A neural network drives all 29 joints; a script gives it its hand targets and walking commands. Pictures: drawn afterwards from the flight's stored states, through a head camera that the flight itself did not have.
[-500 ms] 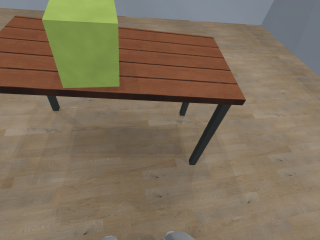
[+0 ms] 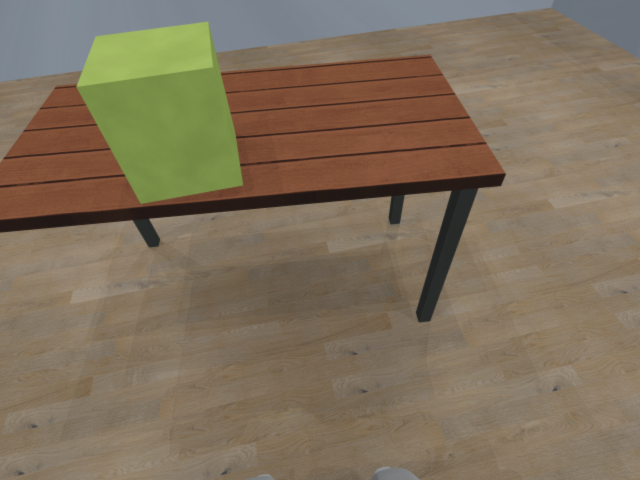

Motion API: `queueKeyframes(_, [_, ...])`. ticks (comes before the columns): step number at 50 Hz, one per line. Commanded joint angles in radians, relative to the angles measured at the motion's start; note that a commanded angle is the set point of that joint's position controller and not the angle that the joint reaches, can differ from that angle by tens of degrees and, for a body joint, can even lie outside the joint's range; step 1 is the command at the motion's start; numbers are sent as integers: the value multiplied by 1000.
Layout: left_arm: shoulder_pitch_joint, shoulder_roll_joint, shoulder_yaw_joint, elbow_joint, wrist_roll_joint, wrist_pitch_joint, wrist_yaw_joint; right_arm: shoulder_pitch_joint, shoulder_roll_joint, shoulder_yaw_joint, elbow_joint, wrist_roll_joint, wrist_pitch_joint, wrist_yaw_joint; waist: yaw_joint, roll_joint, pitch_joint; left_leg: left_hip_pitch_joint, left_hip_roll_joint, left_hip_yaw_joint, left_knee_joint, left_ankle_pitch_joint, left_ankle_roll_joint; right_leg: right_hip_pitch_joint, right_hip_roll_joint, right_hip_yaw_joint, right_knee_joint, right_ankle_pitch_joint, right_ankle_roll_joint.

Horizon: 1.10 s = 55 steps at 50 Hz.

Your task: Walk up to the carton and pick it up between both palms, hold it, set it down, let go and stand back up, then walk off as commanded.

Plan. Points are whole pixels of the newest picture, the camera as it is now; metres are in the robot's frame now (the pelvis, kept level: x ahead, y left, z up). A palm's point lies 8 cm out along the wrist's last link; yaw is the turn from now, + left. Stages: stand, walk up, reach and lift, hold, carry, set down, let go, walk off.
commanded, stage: walk up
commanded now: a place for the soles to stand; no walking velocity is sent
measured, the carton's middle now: (173, 115) +0.78 +0.27 +0.07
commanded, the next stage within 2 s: none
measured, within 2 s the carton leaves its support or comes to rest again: neither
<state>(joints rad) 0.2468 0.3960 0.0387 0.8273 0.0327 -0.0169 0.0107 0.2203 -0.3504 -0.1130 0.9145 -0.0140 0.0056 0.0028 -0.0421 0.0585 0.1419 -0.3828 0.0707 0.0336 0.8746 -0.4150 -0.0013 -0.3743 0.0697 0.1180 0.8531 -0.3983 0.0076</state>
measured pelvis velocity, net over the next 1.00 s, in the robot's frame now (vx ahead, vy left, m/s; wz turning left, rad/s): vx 0.17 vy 0.39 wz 0.07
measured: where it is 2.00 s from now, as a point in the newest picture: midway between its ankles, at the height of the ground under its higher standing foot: (63, 415)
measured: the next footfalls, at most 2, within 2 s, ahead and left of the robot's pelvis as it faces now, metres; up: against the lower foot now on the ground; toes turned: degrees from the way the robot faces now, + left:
left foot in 0.42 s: +0.16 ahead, +0.15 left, +0.00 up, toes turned +5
right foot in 0.70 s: +0.19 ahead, +0.04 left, +0.00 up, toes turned +14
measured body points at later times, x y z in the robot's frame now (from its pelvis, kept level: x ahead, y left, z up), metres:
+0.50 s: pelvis +0.08 +0.13 -0.02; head +0.09 +0.12 +0.43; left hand +0.15 +0.47 -0.11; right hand +0.14 -0.20 -0.13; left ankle +0.12 +0.15 -0.70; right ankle +0.04 -0.11 -0.66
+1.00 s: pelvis +0.17 +0.39 -0.04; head +0.19 +0.43 +0.41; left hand +0.17 +0.73 -0.17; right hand +0.28 +0.08 -0.13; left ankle +0.12 +0.42 -0.70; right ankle +0.14 +0.10 -0.60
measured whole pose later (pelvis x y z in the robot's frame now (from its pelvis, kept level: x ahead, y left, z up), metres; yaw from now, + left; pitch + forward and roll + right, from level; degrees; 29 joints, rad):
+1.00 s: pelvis +0.17 +0.39 -0.04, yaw +4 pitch -6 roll -6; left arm 0.34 0.43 0.09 0.88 0.03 -0.05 0.11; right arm 0.19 -0.33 -0.12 0.89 -0.01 0.01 0.05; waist 0.02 0.01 0.16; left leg -0.33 -0.03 0.02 1.16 -0.73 -0.01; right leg -0.40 0.04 0.31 1.41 -0.61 0.02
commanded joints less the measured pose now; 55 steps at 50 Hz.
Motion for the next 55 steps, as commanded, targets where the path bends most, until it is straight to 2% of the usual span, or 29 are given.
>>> queueKeyframes(1, [-76,200,48,-28,-24,-41,12,-54,-305,-35,-46,-4,-48,-14,5,-54,-136,100,187,-313,-427,-134,170,-74,-26,39,-47,92,-61])
queueKeyframes(3, [150,312,94,14,-26,-77,23,-78,-379,-74,-111,-32,-24,30,66,50,-174,0,144,-287,-279,-394,185,16,-65,59,-111,-305,-127])
queueKeyframes(5, [336,441,138,57,-10,-102,39,-181,-269,-53,-166,-51,7,50,134,-220,-94,-478,-85,-51,187,-356,51,312,-313,661,-582,-722,-241])
queueKeyframes(6, [267,474,149,38,-22,-105,48,-169,-281,-56,-163,-65,13,46,128,-158,-77,-540,-44,-148,293,-181,35,305,-419,842,-648,-678,-242])
queueKeyframes(9, [181,415,139,2,-27,-114,66,-107,-317,-58,-140,-55,3,59,67,-14,-79,-487,-6,-179,266,-99,38,366,-387,714,-531,-329,-220])
queueKeyframes(17, [106,390,131,-46,-20,-118,68,-123,-324,-79,-171,-36,-20,72,43,-255,-120,-270,66,-206,50,-136,34,198,-398,531,-318,101,-300])
queueKeyframes(19, [-67,343,106,-76,-17,-107,66,128,-347,-93,-92,-31,-45,62,-132,-195,-158,173,55,-223,-207,6,42,-121,-288,318,-44,153,-182])
queueKeyframes(20, [-105,213,68,-75,-27,-107,69,308,-415,-119,-38,-45,-53,43,-234,129,-159,377,136,-395,-477,-146,22,-315,-67,76,383,171,-69])
queueKeyframes(21, [-21,157,39,-63,-41,-99,76,271,-452,-126,-29,-19,-56,32,-167,276,-80,414,227,-607,-673,-85,-76,-498,108,1,514,-164,-29])
queueKeyframes(23, [137,273,71,2,-38,-72,75,114,-434,-127,-71,13,-42,23,-74,70,-77,392,282,-740,-803,-221,-213,-455,46,57,545,-132,-40])
queueKeyframes(26, [289,292,102,75,-48,-40,69,-29,-353,-120,-98,0,-33,7,63,195,50,78,10,-183,-798,586,-677,-93,93,-30,388,-144,-47])
queueKeyframes(28, [684,344,153,151,-51,-26,90,-300,-325,-116,-196,-5,5,7,292,330,116,-273,-164,214,-607,1259,-915,366,91,-159,89,-357,-60])
queueKeyframes(29, [965,408,193,194,-61,-15,119,-572,-348,-120,-278,8,23,7,524,180,85,-458,-239,276,-70,1518,-836,613,-12,-195,-129,-307,-142])
queueKeyframes(30, [875,394,211,149,-101,-31,160,-584,-266,-97,-296,9,36,9,580,-492,25,-385,-169,21,842,835,-389,454,-291,-6,-504,273,-265])
queueKeyframes(31, [545,368,180,72,-74,-62,185,-422,-187,-75,-309,1,28,16,348,-674,-18,-521,-138,-248,1018,-249,-161,387,-376,445,-380,335,-331])
queueKeyframes(33, [146,297,125,5,-34,-71,167,-134,-184,-42,-228,-5,20,45,65,-224,-97,-191,-79,-321,744,-119,22,47,-308,496,-328,-18,-276])
queueKeyframes(36, [-149,313,96,-79,-11,-96,137,147,-253,-57,-206,-8,55,77,-164,-17,-162,-102,-80,-259,842,-21,77,-212,-247,335,-331,-279,-215])
queueKeyframes(37, [-127,385,114,-97,6,-95,138,118,-273,-68,-206,-12,68,90,-147,-66,-70,-37,-81,-142,736,48,67,-393,-283,430,-485,-428,-210])
queueKeyframes(41, [-25,402,147,-63,26,-85,114,16,-276,-73,-159,12,20,69,-59,-219,-23,5,99,-271,-205,-236,66,-53,-272,361,-185,70,-149])
queueKeyframes(42, [-49,365,147,-50,32,-69,110,196,-275,-84,-93,11,-2,50,-161,-133,-103,248,97,-283,-486,-95,17,-52,-207,207,192,306,-77])
queueKeyframes(43, [20,254,118,-7,33,-55,105,282,-310,-111,-45,8,-16,22,-196,51,-79,336,82,-307,-524,121,-104,-116,-28,176,479,-5,-1])
queueKeyframes(46, [249,86,41,20,5,-65,115,220,-372,-117,13,33,-1,-7,-64,427,-65,403,80,-364,-321,950,-455,-414,107,204,835,-365,-42])
queueKeyframes(47, [148,105,56,5,-2,-58,120,151,-379,-104,-18,34,-7,-17,-62,568,27,286,118,-545,-582,727,-486,-488,143,173,871,-362,-67])
queueKeyframes(48, [78,159,81,-9,1,-48,120,65,-366,-98,-67,25,-18,-31,-65,505,82,250,120,-613,-663,552,-488,-515,105,162,897,-312,-61])
queueKeyframes(51, [274,274,128,34,-19,-36,119,-186,-296,-114,-186,13,9,-34,138,362,218,-142,-194,31,-584,1261,-803,-29,172,-160,400,-419,-41])
queueKeyframes(52, [530,330,162,78,-15,-31,131,-367,-282,-119,-251,22,22,-36,315,282,240,-393,-237,158,-346,1512,-834,266,160,-209,196,-486,-40])
queueKeyframes(53, [880,409,219,137,-39,-30,159,-613,-304,-132,-323,34,28,-36,606,61,182,-488,-310,212,321,1665,-777,534,52,-313,-137,-288,-127])
queueKeyframes(54, [1087,381,239,185,-80,-49,188,-716,-252,-113,-380,36,25,-48,747,-635,77,-532,-319,84,1193,723,-483,697,-186,-185,-556,399,-226])
queueKeyframes(55, [812,306,208,151,-56,-61,206,-596,-129,-69,-384,35,15,-51,553,-989,-64,-751,-233,-188,1318,-636,-202,821,-240,220,-274,554,-276])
